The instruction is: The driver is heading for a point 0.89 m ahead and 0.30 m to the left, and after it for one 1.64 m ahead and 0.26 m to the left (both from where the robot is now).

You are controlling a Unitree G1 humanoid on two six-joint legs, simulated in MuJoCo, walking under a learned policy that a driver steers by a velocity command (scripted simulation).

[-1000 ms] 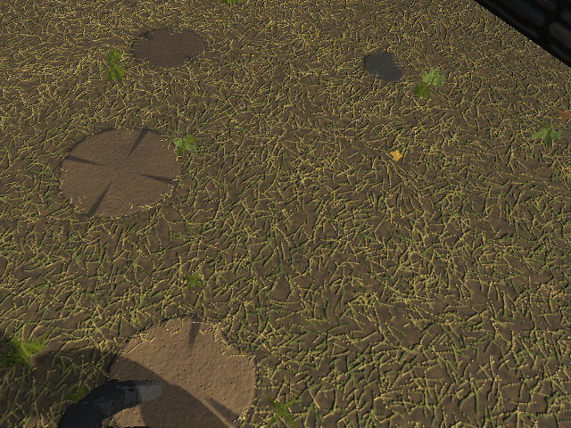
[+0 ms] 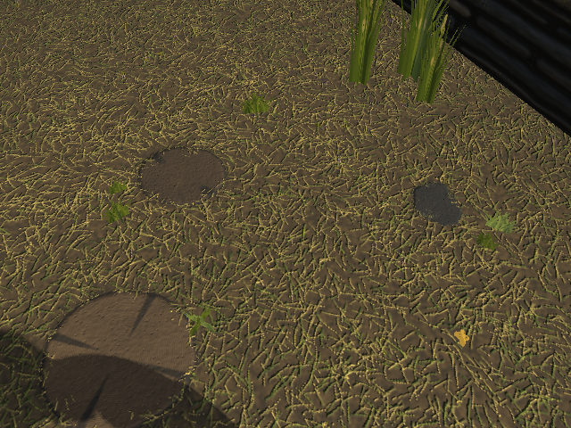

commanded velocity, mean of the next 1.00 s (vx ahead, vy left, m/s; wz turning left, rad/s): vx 0.50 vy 0.00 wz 0.40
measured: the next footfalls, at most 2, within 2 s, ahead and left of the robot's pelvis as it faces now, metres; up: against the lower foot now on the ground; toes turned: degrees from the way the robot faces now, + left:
right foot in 0.12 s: +0.26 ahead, -0.14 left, +0.00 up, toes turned -2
left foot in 0.70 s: +0.53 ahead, +0.12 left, +0.00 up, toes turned +19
